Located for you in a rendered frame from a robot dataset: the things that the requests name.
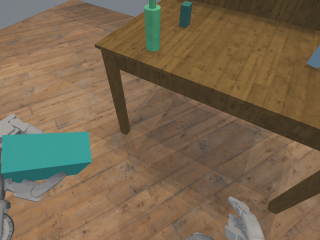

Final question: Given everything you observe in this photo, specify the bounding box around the right robot hand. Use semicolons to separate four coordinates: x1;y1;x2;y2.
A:
225;196;265;240

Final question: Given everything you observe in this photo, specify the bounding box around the robot left forearm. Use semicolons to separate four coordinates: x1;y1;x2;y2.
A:
0;200;15;240

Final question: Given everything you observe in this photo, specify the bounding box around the left robot hand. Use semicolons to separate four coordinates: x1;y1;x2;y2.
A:
0;114;68;202

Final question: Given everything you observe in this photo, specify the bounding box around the sponge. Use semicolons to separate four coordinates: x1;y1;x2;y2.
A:
1;131;92;183

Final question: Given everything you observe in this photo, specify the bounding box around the table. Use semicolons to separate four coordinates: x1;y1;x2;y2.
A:
94;0;320;214

